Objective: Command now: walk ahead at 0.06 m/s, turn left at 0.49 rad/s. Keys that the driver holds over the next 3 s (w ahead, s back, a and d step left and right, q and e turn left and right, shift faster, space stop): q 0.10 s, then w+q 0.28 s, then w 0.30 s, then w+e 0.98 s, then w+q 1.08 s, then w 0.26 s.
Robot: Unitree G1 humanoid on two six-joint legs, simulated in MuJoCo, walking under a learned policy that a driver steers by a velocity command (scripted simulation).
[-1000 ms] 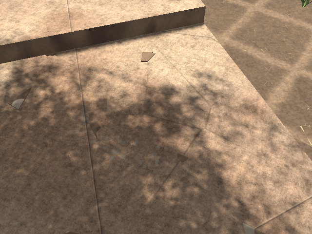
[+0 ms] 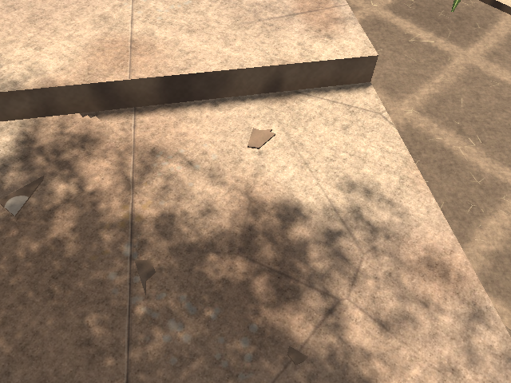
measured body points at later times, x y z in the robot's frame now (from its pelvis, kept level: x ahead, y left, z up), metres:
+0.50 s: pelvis +0.10 -0.01 +0.00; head +0.12 -0.01 +0.45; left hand +0.06 +0.28 -0.12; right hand +0.34 -0.21 -0.10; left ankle +0.15 +0.18 -0.69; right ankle +0.07 -0.14 -0.75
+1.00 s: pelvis +0.30 +0.13 +0.00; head +0.31 +0.14 +0.44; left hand +0.39 +0.42 -0.12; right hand +0.40 -0.13 -0.12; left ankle +0.18 +0.18 -0.75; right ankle +0.51 +0.01 -0.68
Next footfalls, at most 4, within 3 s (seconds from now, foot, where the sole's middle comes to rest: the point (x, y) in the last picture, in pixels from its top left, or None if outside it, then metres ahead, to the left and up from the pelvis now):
0.16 right None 0.11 -0.13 -0.78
0.64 left None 0.22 0.20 -0.78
1.18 right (217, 332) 0.59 0.08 -0.78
1.64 left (155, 242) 0.87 0.27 -0.78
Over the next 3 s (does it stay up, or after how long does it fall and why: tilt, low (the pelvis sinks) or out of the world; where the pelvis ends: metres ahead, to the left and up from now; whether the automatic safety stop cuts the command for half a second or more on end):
stays up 1.37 0.20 0.00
